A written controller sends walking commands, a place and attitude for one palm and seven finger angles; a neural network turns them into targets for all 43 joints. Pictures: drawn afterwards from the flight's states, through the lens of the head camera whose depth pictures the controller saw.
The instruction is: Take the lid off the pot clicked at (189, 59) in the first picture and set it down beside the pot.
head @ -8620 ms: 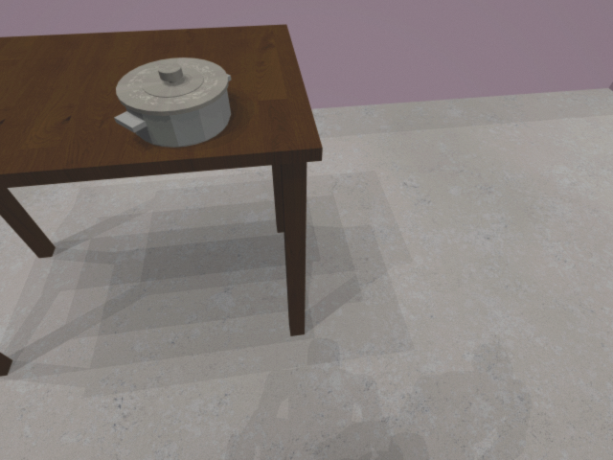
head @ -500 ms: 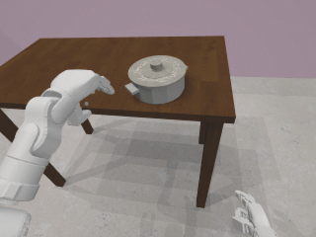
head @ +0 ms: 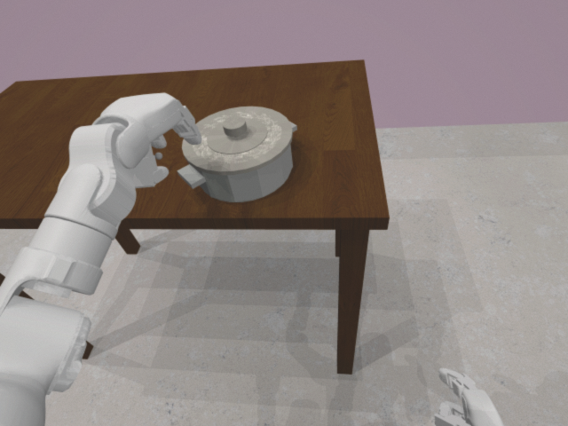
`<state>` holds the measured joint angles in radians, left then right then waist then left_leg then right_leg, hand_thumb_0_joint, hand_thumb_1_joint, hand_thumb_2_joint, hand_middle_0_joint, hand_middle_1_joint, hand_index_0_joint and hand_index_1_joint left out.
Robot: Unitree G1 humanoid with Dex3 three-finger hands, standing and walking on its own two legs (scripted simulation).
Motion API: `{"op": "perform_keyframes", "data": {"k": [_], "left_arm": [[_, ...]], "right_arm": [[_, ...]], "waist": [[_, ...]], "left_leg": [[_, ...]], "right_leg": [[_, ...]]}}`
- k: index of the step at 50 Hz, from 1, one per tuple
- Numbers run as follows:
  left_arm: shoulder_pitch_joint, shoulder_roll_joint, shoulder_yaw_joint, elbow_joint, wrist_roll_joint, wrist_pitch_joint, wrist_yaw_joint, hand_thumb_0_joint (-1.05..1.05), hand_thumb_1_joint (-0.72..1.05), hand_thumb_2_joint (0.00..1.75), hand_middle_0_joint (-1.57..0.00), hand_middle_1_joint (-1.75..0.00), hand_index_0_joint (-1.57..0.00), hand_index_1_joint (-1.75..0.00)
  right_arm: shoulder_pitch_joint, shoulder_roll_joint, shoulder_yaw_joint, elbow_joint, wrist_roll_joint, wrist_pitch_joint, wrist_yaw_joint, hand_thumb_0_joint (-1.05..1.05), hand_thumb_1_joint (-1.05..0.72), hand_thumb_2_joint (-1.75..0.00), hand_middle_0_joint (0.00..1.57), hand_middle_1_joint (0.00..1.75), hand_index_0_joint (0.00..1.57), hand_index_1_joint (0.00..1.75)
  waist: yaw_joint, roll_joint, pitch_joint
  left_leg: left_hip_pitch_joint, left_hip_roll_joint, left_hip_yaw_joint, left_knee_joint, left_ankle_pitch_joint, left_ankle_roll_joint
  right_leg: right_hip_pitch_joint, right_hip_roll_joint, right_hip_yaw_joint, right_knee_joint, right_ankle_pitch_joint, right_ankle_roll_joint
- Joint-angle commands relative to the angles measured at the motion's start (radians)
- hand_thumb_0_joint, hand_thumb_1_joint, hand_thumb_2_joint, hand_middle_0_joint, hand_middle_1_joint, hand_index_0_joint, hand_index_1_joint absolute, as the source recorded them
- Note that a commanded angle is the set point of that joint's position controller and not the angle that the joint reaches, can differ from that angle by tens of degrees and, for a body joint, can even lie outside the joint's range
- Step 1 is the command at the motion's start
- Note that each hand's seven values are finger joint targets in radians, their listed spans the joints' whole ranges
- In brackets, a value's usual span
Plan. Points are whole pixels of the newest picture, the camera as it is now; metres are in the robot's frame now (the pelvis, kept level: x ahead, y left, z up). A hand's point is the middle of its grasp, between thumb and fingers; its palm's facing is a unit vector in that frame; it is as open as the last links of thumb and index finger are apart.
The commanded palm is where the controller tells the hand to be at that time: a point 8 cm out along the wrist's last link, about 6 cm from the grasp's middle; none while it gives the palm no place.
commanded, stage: move the open hand above the knob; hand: left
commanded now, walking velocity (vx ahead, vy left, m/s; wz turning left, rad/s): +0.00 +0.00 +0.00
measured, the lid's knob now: (234, 126) +0.56 +0.12 +0.15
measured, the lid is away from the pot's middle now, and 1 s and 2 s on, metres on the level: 0.00 0.00 0.00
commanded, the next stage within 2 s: lower the open fingers around the knob in 1.64 s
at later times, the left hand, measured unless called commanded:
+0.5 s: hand (192, 127) +0.47 +0.16 +0.21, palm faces -0.22 -0.03 -0.97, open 9.6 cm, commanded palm +0.45 +0.16 +0.29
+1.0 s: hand (234, 95) +0.53 +0.10 +0.22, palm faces -0.27 -0.05 -0.96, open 9.6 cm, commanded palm +0.52 +0.12 +0.29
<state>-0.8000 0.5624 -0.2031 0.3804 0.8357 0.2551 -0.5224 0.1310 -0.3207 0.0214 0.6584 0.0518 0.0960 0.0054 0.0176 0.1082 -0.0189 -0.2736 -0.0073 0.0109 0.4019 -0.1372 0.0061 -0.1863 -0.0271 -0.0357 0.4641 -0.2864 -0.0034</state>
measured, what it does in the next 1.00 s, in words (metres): stands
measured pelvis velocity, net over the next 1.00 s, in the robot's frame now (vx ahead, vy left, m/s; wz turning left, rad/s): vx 0.03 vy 0.01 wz -0.02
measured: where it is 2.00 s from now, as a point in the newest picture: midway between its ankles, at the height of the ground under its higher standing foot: outside the picture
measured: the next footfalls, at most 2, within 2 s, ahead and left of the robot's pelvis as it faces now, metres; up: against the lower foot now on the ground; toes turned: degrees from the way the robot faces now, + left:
none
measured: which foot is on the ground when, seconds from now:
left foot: down 0.00-1.00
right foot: down 0.00-1.00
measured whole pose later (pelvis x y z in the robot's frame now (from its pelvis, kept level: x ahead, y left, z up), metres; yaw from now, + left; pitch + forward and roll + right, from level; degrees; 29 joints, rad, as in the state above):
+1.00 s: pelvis +0.03 +0.01 +0.00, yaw -1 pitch +8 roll +1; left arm -1.35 0.41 -0.29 1.05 0.91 0.28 -0.45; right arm 0.26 -0.30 0.01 0.76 0.04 0.13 -0.01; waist -0.10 0.06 -0.06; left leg -0.37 -0.02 0.04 0.41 -0.18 0.02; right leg -0.28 -0.04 -0.01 0.45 -0.31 0.01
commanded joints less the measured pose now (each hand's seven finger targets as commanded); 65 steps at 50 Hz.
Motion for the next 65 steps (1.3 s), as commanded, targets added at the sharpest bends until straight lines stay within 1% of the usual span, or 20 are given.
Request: {"op": "perform_keyframes", "data": {"k": [1,5,7,12,17,19,23,24,27,32,35,38,41,49,50,54,60,62,64,65], "left_arm": [[-0.485,0.262,0.14,-0.142,0.032,0.012,0.024,0.0,-0.32,1.62,-0.89,-0.08,-0.89,-0.08],[-0.595,0.327,0.185,-0.24,0.031,0.009,0.025,0.0,-0.32,1.62,-0.89,-0.08,-0.89,-0.08],[-0.559,0.321,0.186,-0.154,0.028,0.013,0.024,0.0,-0.32,1.62,-0.89,-0.08,-0.89,-0.08],[-0.531,0.165,0.069,-0.13,0.019,0.036,0.012,0.0,-0.32,1.62,-0.89,-0.08,-0.89,-0.08],[-0.654,0.221,0.095,-0.111,0.037,0.05,0.018,0.0,-0.32,1.62,-0.89,-0.08,-0.89,-0.08],[-0.69,0.153,0.034,-0.063,0.023,0.062,0.021,0.0,-0.32,1.62,-0.89,-0.08,-0.89,-0.08],[-0.778,0.201,0.079,-0.004,0.046,0.052,0.041,0.0,-0.32,1.62,-0.89,-0.08,-0.89,-0.08],[-0.745,0.126,0.019,0.037,0.028,0.061,0.041,0.0,-0.32,1.62,-0.89,-0.08,-0.89,-0.08],[-0.773,0.1,-0.006,0.22,0.052,0.077,0.041,0.0,-0.32,1.62,-0.89,-0.08,-0.89,-0.08],[-0.997,0.061,-0.046,0.117,0.064,0.053,0.052,0.0,-0.32,1.62,-0.89,-0.08,-0.89,-0.08],[-1.021,0.127,0.013,0.232,0.077,0.049,0.062,0.0,-0.32,1.62,-0.89,-0.08,-0.89,-0.08],[-1.005,0.054,-0.037,0.376,0.077,0.047,0.068,0.0,-0.32,1.62,-0.89,-0.08,-0.89,-0.08],[-1.071,0.009,-0.07,0.398,0.092,0.039,0.083,0.0,-0.32,1.62,-0.89,-0.08,-0.89,-0.08],[-1.105,0.096,0.006,0.548,0.098,0.03,0.124,0.0,-0.32,1.62,-0.89,-0.08,-0.89,-0.08],[-1.15,0.146,0.037,0.503,0.125,0.023,0.131,0.0,-0.32,1.62,-0.89,-0.08,-0.89,-0.08],[-1.027,0.064,-0.025,0.629,0.121,0.045,0.121,0.0,-0.32,1.62,-0.89,-0.08,-0.89,-0.08],[-1.182,0.126,0.001,0.411,0.123,0.003,0.1,0.0,-0.32,1.62,-0.89,-0.08,-0.89,-0.08],[-1.125,0.164,0.031,0.484,0.127,0.002,0.097,0.0,-0.32,1.62,-0.89,-0.08,-0.89,-0.08],[-1.09,0.075,-0.04,0.522,0.102,0.007,0.092,0.0,-0.32,1.62,-0.89,-0.08,-0.89,-0.08],[-1.128,0.117,-0.008,0.464,0.117,0.004,0.097,0.0,-0.32,1.62,-0.89,-0.08,-0.89,-0.08]], "right_arm": [[-0.164,-0.094,-0.035,-0.174,0.006,-0.039,-0.004,0.0,-0.9,-0.9,0.2,0.3,0.2,0.3],[-0.156,-0.09,-0.037,-0.175,0.001,-0.042,-0.004,0.0,-0.9,-0.9,0.2,0.3,0.2,0.3],[-0.139,-0.092,-0.039,-0.161,0.002,-0.036,-0.006,0.0,-0.9,-0.9,0.2,0.3,0.2,0.3],[-0.146,-0.085,-0.041,-0.168,0.013,-0.016,0.01,0.0,-0.9,-0.9,0.2,0.3,0.2,0.3],[-0.138,-0.088,-0.036,-0.153,0.009,-0.002,0.007,0.0,-0.9,-0.9,0.2,0.3,0.2,0.3],[-0.124,-0.091,-0.037,-0.138,0.012,0.01,0.006,0.0,-0.9,-0.9,0.2,0.3,0.2,0.3],[-0.102,-0.081,-0.032,-0.124,0.004,0.004,0.0,0.0,-0.9,-0.9,0.2,0.3,0.2,0.3],[-0.1,-0.087,-0.033,-0.121,0.009,0.011,0.002,0.0,-0.9,-0.9,0.2,0.3,0.2,0.3],[-0.063,-0.084,-0.027,-0.09,0.01,0.022,-0.004,0.0,-0.9,-0.9,0.2,0.3,0.2,0.3],[-0.046,-0.079,-0.041,-0.093,-0.001,0.016,-0.006,0.0,-0.9,-0.9,0.2,0.3,0.2,0.3],[0.008,-0.087,-0.043,-0.063,-0.006,0.018,-0.011,0.0,-0.9,-0.9,0.2,0.3,0.2,0.3],[0.031,-0.088,-0.04,-0.041,0.001,0.022,-0.015,0.0,-0.9,-0.9,0.2,0.3,0.2,0.3],[0.056,-0.092,-0.049,-0.03,-0.005,0.021,-0.014,0.0,-0.9,-0.9,0.2,0.3,0.2,0.3],[0.131,-0.111,-0.056,0.0,-0.008,-0.001,-0.029,0.0,-0.9,-0.9,0.2,0.3,0.2,0.3],[0.136,-0.106,-0.056,0.0,-0.016,-0.006,-0.026,0.0,-0.9,-0.9,0.2,0.3,0.2,0.3],[0.147,-0.114,-0.059,0.004,-0.006,-0.001,-0.029,0.0,-0.9,-0.9,0.2,0.3,0.2,0.3],[0.137,-0.1,-0.069,-0.028,-0.014,-0.014,-0.028,0.0,-0.9,-0.9,0.2,0.3,0.2,0.3],[0.137,-0.103,-0.066,-0.019,-0.014,-0.01,-0.037,0.0,-0.9,-0.9,0.2,0.3,0.2,0.3],[0.145,-0.105,-0.068,-0.012,-0.005,-0.007,-0.037,0.0,-0.9,-0.9,0.2,0.3,0.2,0.3],[0.143,-0.1,-0.066,-0.016,-0.008,-0.01,-0.033,0.0,-0.9,-0.9,0.2,0.3,0.2,0.3]], "waist": [[0.014,-0.157,-0.327],[0.015,-0.118,-0.438],[0.011,-0.129,-0.404],[-0.005,-0.14,-0.38],[-0.015,-0.147,-0.42],[-0.038,-0.132,-0.393],[-0.022,-0.149,-0.459],[-0.038,-0.125,-0.441],[-0.05,-0.201,-0.355],[-0.075,-0.114,-0.504],[-0.082,-0.142,-0.493],[-0.088,-0.166,-0.404],[-0.103,-0.123,-0.434],[-0.104,-0.16,-0.468],[-0.094,-0.166,-0.529],[-0.107,-0.164,-0.402],[-0.109,-0.144,-0.537],[-0.106,-0.175,-0.506],[-0.122,-0.143,-0.435],[-0.113,-0.155,-0.466]], "left_leg": [[0.19,-0.069,0.018,0.02,0.206,0.053],[0.246,-0.081,0.005,0.045,0.303,0.062],[0.222,-0.078,0.011,0.051,0.318,0.061],[0.241,-0.073,0.007,0.069,0.388,0.058],[0.246,-0.076,0.001,0.08,0.401,0.06],[0.257,-0.072,-0.005,0.078,0.373,0.058],[0.254,-0.073,-0.009,0.074,0.397,0.058],[0.265,-0.07,-0.012,0.084,0.413,0.057],[0.197,-0.07,0.002,0.056,0.285,0.05],[0.297,-0.069,-0.02,0.079,0.389,0.057],[0.271,-0.068,-0.019,0.069,0.355,0.056],[0.224,-0.063,-0.012,0.046,0.322,0.055],[0.256,-0.054,-0.017,0.048,0.349,0.052],[0.206,-0.054,0.006,0.03,0.318,0.066],[0.223,-0.049,0.0,0.032,0.341,0.064],[0.174,-0.046,0.023,0.033,0.343,0.067],[0.252,-0.053,0.024,0.061,0.38,0.083],[0.217,-0.056,0.026,0.063,0.363,0.086],[0.21,-0.053,0.033,0.054,0.335,0.081],[0.228,-0.051,0.027,0.057,0.34,0.081]], "right_leg": [[0.03,0.035,0.009,-0.063,0.361,-0.019],[0.077,0.038,0.019,-0.048,0.462,-0.019],[0.064,0.034,0.018,-0.038,0.495,-0.017],[0.017,0.04,0.006,-0.029,0.513,-0.018],[0.018,0.042,0.009,-0.018,0.522,-0.019],[-0.022,0.047,-0.005,-0.028,0.482,-0.024],[0.01,0.044,0.006,-0.013,0.494,-0.024],[-0.017,0.047,-0.002,-0.012,0.491,-0.028],[-0.047,0.048,-0.01,-0.03,0.424,-0.023],[-0.045,0.054,0.007,-0.02,0.451,-0.027],[-0.04,0.061,0.007,-0.033,0.431,-0.028],[-0.077,0.06,-0.005,-0.032,0.405,-0.03],[-0.101,0.063,-0.002,-0.037,0.384,-0.032],[-0.051,0.065,0.012,-0.045,0.419,-0.032],[-0.021,0.061,0.023,-0.041,0.435,-0.025],[-0.068,0.063,0.011,-0.049,0.442,-0.027],[-0.02,0.059,0.042,-0.044,0.507,-0.011],[-0.021,0.058,0.041,-0.037,0.511,-0.012],[-0.066,0.059,0.027,-0.05,0.476,-0.02],[-0.053,0.059,0.035,-0.049,0.472,-0.013]]}}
